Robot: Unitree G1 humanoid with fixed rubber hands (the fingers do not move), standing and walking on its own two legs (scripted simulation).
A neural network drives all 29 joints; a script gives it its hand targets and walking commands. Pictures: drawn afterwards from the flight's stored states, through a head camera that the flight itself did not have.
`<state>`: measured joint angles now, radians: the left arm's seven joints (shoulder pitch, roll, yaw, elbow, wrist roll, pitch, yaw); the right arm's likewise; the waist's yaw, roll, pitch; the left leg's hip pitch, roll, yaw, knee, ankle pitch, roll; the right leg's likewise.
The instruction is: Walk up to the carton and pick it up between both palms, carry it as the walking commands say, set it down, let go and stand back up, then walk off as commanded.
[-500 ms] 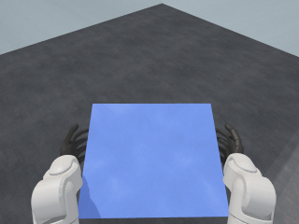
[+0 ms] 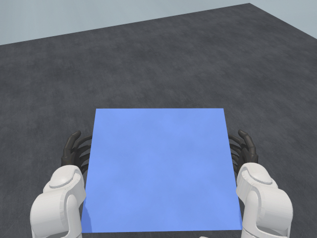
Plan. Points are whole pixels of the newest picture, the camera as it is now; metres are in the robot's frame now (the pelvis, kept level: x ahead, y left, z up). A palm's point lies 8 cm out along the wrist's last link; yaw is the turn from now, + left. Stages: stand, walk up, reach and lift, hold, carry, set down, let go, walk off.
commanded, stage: carry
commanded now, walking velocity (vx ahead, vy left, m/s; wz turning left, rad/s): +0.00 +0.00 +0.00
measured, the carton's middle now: (160, 169) +0.27 -0.01 +0.03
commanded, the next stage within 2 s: none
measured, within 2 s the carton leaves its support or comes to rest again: neither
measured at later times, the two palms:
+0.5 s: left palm (21, 190) +0.19 +0.24 +0.12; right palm (222, 192) +0.18 -0.12 +0.12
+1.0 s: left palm (19, 214) +0.15 +0.24 +0.12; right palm (228, 206) +0.16 -0.13 +0.10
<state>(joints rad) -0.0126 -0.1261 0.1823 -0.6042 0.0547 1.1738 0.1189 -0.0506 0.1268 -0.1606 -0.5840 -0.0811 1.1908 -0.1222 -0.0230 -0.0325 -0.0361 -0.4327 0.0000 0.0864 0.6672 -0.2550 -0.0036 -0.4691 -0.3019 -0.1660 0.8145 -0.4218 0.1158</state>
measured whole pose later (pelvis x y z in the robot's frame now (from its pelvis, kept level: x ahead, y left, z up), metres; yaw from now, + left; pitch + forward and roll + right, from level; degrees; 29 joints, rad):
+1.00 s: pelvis -0.07 +0.05 +0.02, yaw +1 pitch +2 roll +0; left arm -0.02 -0.13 0.18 -0.46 0.06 1.20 0.13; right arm -0.04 0.13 -0.18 -0.48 -0.10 1.23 -0.14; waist 0.00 0.05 -0.10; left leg -0.40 -0.03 0.13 0.41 -0.06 0.06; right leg -0.36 -0.02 -0.15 0.52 -0.20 -0.05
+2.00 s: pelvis -0.12 -0.01 -0.02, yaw +16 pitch +2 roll +3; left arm -0.01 -0.13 0.20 -0.52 0.05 1.16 0.13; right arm -0.02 0.13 -0.15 -0.50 -0.09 1.16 -0.13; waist 0.01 -0.02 0.04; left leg -0.62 -0.03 0.06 0.76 -0.17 0.01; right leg -0.59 -0.08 -0.23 0.94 -0.46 -0.04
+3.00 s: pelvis -0.37 -0.23 +0.02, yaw +41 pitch +1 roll +2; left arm -0.02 -0.13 0.19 -0.47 0.09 1.21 0.12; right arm -0.04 0.13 -0.17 -0.45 -0.11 1.21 -0.12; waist -0.02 -0.02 -0.09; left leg -0.33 -0.02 0.11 0.55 -0.23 0.05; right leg -0.59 -0.04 -0.06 1.00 -0.37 0.03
